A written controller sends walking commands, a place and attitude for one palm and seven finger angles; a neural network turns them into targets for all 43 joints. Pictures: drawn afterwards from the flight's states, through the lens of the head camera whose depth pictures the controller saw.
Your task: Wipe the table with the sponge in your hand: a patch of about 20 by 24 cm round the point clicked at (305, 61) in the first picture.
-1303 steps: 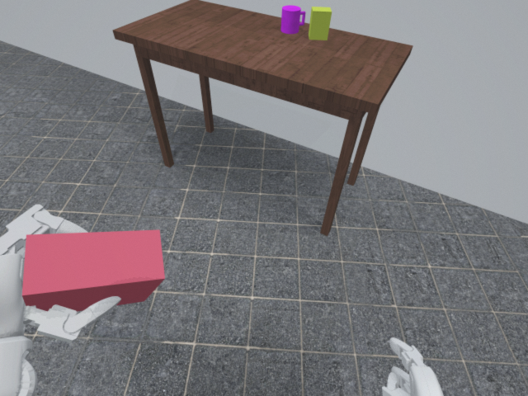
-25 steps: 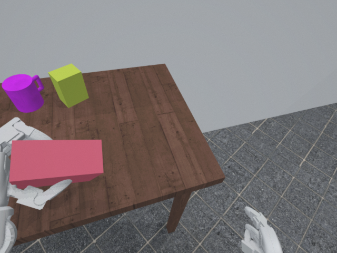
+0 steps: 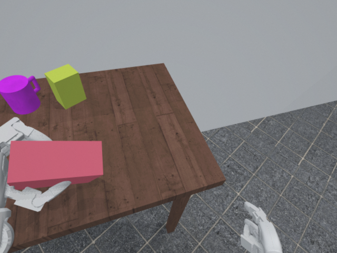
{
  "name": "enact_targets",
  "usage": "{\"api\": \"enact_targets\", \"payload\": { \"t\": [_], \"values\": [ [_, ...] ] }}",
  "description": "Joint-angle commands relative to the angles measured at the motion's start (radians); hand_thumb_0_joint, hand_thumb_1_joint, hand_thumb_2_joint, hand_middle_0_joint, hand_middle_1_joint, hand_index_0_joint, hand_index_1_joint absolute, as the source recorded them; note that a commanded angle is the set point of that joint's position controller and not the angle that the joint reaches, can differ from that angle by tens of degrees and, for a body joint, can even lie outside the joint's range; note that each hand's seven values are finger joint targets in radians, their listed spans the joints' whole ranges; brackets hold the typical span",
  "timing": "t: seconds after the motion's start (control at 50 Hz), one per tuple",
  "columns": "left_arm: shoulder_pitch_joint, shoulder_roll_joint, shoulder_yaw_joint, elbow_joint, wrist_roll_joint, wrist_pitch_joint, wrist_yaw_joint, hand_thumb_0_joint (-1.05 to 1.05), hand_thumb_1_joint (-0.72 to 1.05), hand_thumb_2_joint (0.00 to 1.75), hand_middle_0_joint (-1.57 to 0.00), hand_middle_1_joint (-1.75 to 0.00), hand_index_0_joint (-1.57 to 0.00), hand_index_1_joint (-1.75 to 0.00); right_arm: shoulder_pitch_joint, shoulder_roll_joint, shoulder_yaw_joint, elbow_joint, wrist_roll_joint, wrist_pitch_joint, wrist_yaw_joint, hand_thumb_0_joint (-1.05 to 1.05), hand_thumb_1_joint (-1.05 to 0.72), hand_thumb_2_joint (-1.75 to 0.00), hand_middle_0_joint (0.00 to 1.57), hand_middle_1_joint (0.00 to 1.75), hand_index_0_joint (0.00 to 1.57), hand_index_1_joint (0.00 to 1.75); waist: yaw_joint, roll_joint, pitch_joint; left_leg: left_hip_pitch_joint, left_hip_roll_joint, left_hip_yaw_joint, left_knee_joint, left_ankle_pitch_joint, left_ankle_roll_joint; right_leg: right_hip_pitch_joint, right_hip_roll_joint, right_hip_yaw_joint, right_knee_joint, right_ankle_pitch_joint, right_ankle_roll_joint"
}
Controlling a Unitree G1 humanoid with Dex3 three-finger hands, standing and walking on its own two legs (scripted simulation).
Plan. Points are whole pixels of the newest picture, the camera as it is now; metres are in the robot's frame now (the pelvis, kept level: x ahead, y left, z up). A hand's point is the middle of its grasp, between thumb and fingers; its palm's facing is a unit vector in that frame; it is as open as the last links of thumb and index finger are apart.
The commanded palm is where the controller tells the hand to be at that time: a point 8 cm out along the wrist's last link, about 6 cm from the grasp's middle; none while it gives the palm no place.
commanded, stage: shuffle to correct the standing spot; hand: left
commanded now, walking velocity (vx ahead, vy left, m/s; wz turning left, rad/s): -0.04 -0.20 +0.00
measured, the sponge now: (70, 165) +0.24 +0.21 +0.13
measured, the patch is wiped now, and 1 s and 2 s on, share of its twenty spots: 0.00 0.00 0.00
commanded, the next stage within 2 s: come to a stop and stand still in 0.72 s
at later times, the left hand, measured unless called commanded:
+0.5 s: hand (75, 168) +0.22 +0.19 +0.15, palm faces +0.32 -0.86 -0.39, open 9.9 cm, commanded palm +0.16 +0.22 +0.17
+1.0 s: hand (82, 162) +0.23 +0.18 +0.16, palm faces +0.32 -0.80 -0.51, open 9.9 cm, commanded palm +0.16 +0.20 +0.17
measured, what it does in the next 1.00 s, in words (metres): shifts its weight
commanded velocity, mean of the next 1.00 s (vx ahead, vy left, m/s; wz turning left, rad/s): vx -0.03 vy -0.15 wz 0.00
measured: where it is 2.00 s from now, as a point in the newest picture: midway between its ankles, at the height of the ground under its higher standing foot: outside the picture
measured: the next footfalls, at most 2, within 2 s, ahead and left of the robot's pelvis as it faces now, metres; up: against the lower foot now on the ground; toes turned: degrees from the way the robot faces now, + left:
none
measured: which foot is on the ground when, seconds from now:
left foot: down 0.00-1.00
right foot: down 0.00-1.00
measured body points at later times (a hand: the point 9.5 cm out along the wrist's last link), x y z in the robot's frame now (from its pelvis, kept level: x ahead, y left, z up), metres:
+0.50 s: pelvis -0.01 -0.05 +0.00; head +0.04 -0.03 +0.44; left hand +0.20 +0.23 +0.17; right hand +0.17 -0.28 -0.08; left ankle +0.00 +0.07 -0.74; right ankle +0.02 -0.15 -0.74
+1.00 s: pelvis +0.00 -0.08 -0.01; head +0.04 -0.06 +0.44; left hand +0.20 +0.22 +0.19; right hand +0.16 -0.32 -0.09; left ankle +0.00 +0.07 -0.74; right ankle +0.02 -0.15 -0.74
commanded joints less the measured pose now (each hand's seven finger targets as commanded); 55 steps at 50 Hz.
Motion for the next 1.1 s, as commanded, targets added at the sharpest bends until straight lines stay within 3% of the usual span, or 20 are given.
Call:
{"api": "enact_targets", "payload": {
  "t": [0.0, 0.04, 0.12, 0.14, 0.16, 0.28, 0.44, 0.52, 0.6, 0.64, 0.76, 0.82, 0.9, 0.92, 0.94, 0.96, 0.98, 1.0, 1.02, 1.08],
  "values": [
    [-0.106, 0.155, 0.105, -0.226, -0.015, -0.057, 0.016, 0.0, 0.1, 1.3, -1.2, -1.6, -1.2, -1.6, -0.067, -0.134, -0.059, -0.159, 0.005, -0.044, -0.013, 0.0, -0.9, -0.9, 0.2, 0.3, 0.2, 0.3, -0.004, 0.122, -0.154, -0.064, 0.138, -0.114, -0.138, 0.219, -0.087, 0.139, -0.003, 0.019, 0.037, 0.166, -0.036],
    [-0.116, 0.133, 0.088, -0.224, -0.02, -0.053, 0.012, 0.0, 0.1, 1.3, -1.2, -1.6, -1.2, -1.6, -0.073, -0.128, -0.054, -0.16, 0.004, -0.04, -0.01, 0.0, -0.9, -0.9, 0.2, 0.3, 0.2, 0.3, -0.005, 0.133, -0.148, -0.075, 0.149, -0.122, -0.155, 0.208, -0.087, 0.132, 0.01, 0.006, 0.051, 0.128, -0.033],
    [-0.112, 0.166, 0.121, -0.26, -0.023, -0.049, 0.012, 0.0, 0.1, 1.3, -1.2, -1.6, -1.2, -1.6, -0.088, -0.129, -0.065, -0.173, 0.009, -0.041, 0.002, 0.0, -0.9, -0.9, 0.2, 0.3, 0.2, 0.3, -0.003, 0.162, -0.174, -0.028, 0.173, -0.11, -0.128, 0.269, -0.088, 0.101, 0.014, 0.003, 0.073, 0.115, -0.032],
    [-0.103, 0.131, 0.088, -0.255, -0.026, -0.049, 0.006, 0.0, 0.1, 1.3, -1.2, -1.6, -1.2, -1.6, -0.075, -0.121, -0.062, -0.174, 0.005, -0.036, 0.004, 0.0, -0.9, -0.9, 0.2, 0.3, 0.2, 0.3, -0.006, 0.156, -0.168, -0.041, 0.18, -0.118, -0.123, 0.28, -0.083, 0.105, 0.011, -0.005, 0.068, 0.105, -0.032],
    [-0.102, 0.155, 0.11, -0.267, -0.025, -0.047, 0.007, 0.0, 0.1, 1.3, -1.2, -1.6, -1.2, -1.6, -0.07, -0.127, -0.069, -0.177, 0.005, -0.035, 0.006, 0.0, -0.9, -0.9, 0.2, 0.3, 0.2, 0.3, -0.006, 0.153, -0.178, -0.036, 0.186, -0.12, -0.106, 0.303, -0.084, 0.112, 0.009, 0.001, 0.064, 0.128, -0.034],
    [-0.062, 0.172, 0.135, -0.27, -0.036, -0.043, -0.001, 0.0, 0.1, 1.3, -1.2, -1.6, -1.2, -1.6, -0.069, -0.13, -0.075, -0.185, 0.003, -0.031, 0.007, 0.0, -0.9, -0.9, 0.2, 0.3, 0.2, 0.3, -0.006, 0.152, -0.175, -0.081, 0.197, -0.112, -0.082, 0.223, -0.062, 0.106, 0.001, 0.017, 0.07, 0.138, -0.04],
    [-0.028, 0.164, 0.129, -0.259, -0.052, -0.023, -0.002, 0.0, 0.1, 1.3, -1.2, -1.6, -1.2, -1.6, -0.063, -0.133, -0.077, -0.179, 0.001, -0.027, -0.01, 0.0, -0.9, -0.9, 0.2, 0.3, 0.2, 0.3, -0.015, 0.069, -0.171, -0.078, 0.154, -0.079, -0.019, 0.024, -0.044, 0.031, -0.025, 0.089, 0.006, 0.089, -0.057],
    [-0.021, 0.195, 0.152, -0.295, -0.055, -0.012, 0.01, 0.0, 0.1, 1.3, -1.2, -1.6, -1.2, -1.6, -0.064, -0.136, -0.086, -0.175, 0.011, -0.027, -0.018, 0.0, -0.9, -0.9, 0.2, 0.3, 0.2, 0.3, -0.021, 0.052, -0.184, -0.017, 0.116, -0.058, 0.042, 0.005, -0.048, -0.044, -0.062, 0.146, -0.04, 0.049, -0.085],
    [0.008, 0.205, 0.16, -0.297, -0.059, -0.011, 0.012, 0.0, 0.1, 1.3, -1.2, -1.6, -1.2, -1.6, -0.048, -0.141, -0.092, -0.178, 0.006, -0.021, -0.025, 0.0, -0.9, -0.9, 0.2, 0.3, 0.2, 0.3, -0.02, 0.037, -0.19, -0.039, 0.121, -0.06, 0.059, 0.017, -0.044, -0.03, -0.076, 0.139, -0.036, 0.04, -0.081],
    [0.033, 0.2, 0.158, -0.3, -0.06, -0.01, 0.017, 0.0, 0.1, 1.3, -1.2, -1.6, -1.2, -1.6, -0.054, -0.14, -0.088, -0.17, 0.005, -0.015, -0.028, 0.0, -0.9, -0.9, 0.2, 0.3, 0.2, 0.3, -0.023, 0.074, -0.193, -0.04, 0.136, -0.069, 0.039, 0.035, -0.038, -0.03, -0.068, 0.122, -0.022, 0.046, -0.078],
    [0.057, 0.209, 0.171, -0.281, -0.063, -0.008, 0.009, 0.0, 0.1, 1.3, -1.2, -1.6, -1.2, -1.6, -0.049, -0.15, -0.097, -0.17, 0.01, -0.012, -0.032, 0.0, -0.9, -0.9, 0.2, 0.3, 0.2, 0.3, -0.018, 0.066, -0.19, -0.069, 0.171, -0.083, 0.035, 0.115, -0.037, 0.02, -0.052, 0.095, 0.027, 0.164, -0.052],
    [0.058, 0.204, 0.165, -0.28, -0.061, -0.005, 0.013, 0.0, 0.1, 1.3, -1.2, -1.6, -1.2, -1.6, -0.052, -0.148, -0.092, -0.167, 0.015, -0.011, -0.031, 0.0, -0.9, -0.9, 0.2, 0.3, 0.2, 0.3, -0.022, 0.076, -0.187, -0.066, 0.146, -0.075, 0.047, 0.072, -0.042, 0.014, -0.071, 0.118, 0.007, 0.145, -0.065],
    [0.047, 0.203, 0.159, -0.285, -0.053, -0.01, 0.035, 0.0, 0.1, 1.3, -1.2, -1.6, -1.2, -1.6, -0.049, -0.134, -0.077, -0.166, 0.018, -0.011, -0.025, 0.0, -0.9, -0.9, 0.2, 0.3, 0.2, 0.3, -0.019, 0.024, -0.194, -0.05, 0.09, -0.052, 0.092, -0.011, -0.043, 0.007, -0.119, 0.19, -0.092, 0.011, -0.053],
    [0.049, 0.196, 0.149, -0.289, -0.05, -0.005, 0.043, 0.0, 0.1, 1.3, -1.2, -1.6, -1.2, -1.6, -0.059, -0.134, -0.072, -0.157, 0.022, -0.01, -0.027, 0.0, -0.9, -0.9, 0.2, 0.3, 0.2, 0.3, -0.023, 0.043, -0.176, -0.029, 0.085, -0.067, 0.083, 0.006, -0.044, -0.019, -0.128, 0.193, -0.103, 0.0, -0.074],
    [-0.901, 0.955, 0.69, -0.434, 0.093, -0.106, 0.008, 0.0, 0.1, 1.3, -1.2, -1.6, -1.2, -1.6, 0.148, -0.135, -0.092, -0.04, -0.043, -0.084, -0.033, 0.0, -0.9, -0.9, 0.2, 0.3, 0.2, 0.3, 0.015, -0.08, -0.079, -0.078, 0.019, 0.11, 0.077, 0.038, -0.091, -0.068, -0.016, 0.136, -0.164, 0.241, 0.049],
    [-0.393, 0.402, 0.348, 0.096, 0.009, -0.074, -0.041, 0.0, 0.1, 1.3, -1.2, -1.6, -1.2, -1.6, 0.024, -0.079, -0.074, -0.079, -0.031, -0.078, -0.043, 0.0, -0.9, -0.9, 0.2, 0.3, 0.2, 0.3, 0.016, -0.023, -0.243, -0.1, 0.006, 0.007, 0.023, 0.106, -0.049, 0.098, -0.089, 0.135, -0.028, 0.293, -0.048],
    [-0.161, 0.26, 0.229, 0.137, -0.014, -0.065, -0.056, 0.0, 0.1, 1.3, -1.2, -1.6, -1.2, -1.6, 0.034, -0.14, -0.088, -0.152, -0.002, -0.092, -0.03, 0.0, -0.9, -0.9, 0.2, 0.3, 0.2, 0.3, 0.051, 0.094, -0.191, -0.061, 0.048, 0.016, 0.055, 0.128, -0.059, 0.074, -0.098, 0.228, -0.031, 0.352, -0.029],
    [-0.139, 0.207, 0.143, 0.011, -0.028, -0.085, -0.064, 0.0, 0.1, 1.3, -1.2, -1.6, -1.2, -1.6, 0.044, -0.15, -0.081, -0.149, -0.004, -0.087, -0.018, 0.0, -0.9, -0.9, 0.2, 0.3, 0.2, 0.3, 0.032, 0.137, -0.229, -0.076, 0.054, 0.001, 0.017, 0.093, -0.047, 0.134, -0.106, 0.186, 0.003, 0.317, -0.019],
    [-0.075, 0.109, 0.066, -0.007, -0.045, -0.086, -0.056, 0.0, 0.1, 1.3, -1.2, -1.6, -1.2, -1.6, 0.009, -0.131, -0.073, -0.142, 0.013, -0.087, -0.006, 0.0, -0.9, -0.9, 0.2, 0.3, 0.2, 0.3, 0.016, 0.165, -0.262, -0.035, 0.079, -0.019, -0.019, 0.121, -0.038, 0.135, -0.097, 0.148, 0.05, 0.267, -0.023],
    [-0.048, 0.15, 0.073, -0.126, -0.034, -0.077, -0.017, 0.0, 0.1, 1.3, -1.2, -1.6, -1.2, -1.6, -0.02, -0.138, -0.063, -0.158, 0.01, -0.086, 0.018, 0.0, -0.9, -0.9, 0.2, 0.3, 0.2, 0.3, 0.029, 0.024, -0.2, -0.079, 0.108, -0.059, -0.029, 0.083, -0.027, 0.088, -0.061, 0.123, 0.025, 0.058, -0.012]
  ]
}}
